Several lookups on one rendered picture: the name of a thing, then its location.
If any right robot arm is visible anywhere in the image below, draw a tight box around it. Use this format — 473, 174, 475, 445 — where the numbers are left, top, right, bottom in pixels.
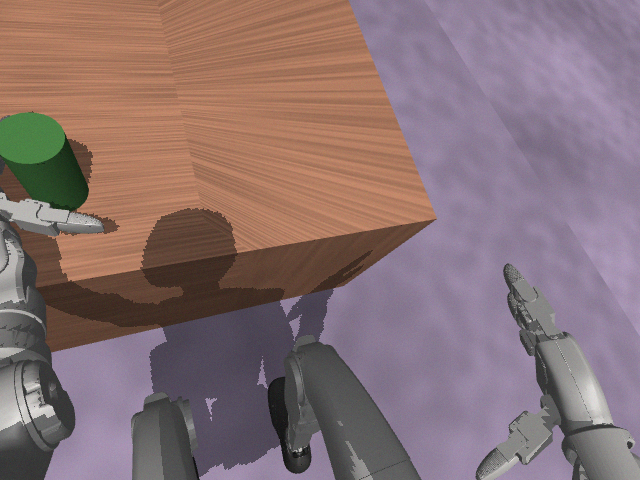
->
561, 425, 640, 480

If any left robot arm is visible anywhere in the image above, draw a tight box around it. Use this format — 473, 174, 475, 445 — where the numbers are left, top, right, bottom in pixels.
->
0, 221, 75, 480

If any right robot foot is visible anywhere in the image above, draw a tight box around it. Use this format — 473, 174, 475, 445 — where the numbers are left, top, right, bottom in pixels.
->
268, 377, 311, 474

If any can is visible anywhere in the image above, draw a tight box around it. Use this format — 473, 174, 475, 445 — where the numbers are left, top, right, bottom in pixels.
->
0, 112, 89, 212

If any right robot hand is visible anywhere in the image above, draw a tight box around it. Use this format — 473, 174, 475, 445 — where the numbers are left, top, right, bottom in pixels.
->
476, 263, 614, 480

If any left robot hand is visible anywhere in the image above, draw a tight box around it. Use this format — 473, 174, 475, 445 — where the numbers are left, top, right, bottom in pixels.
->
0, 115, 104, 237

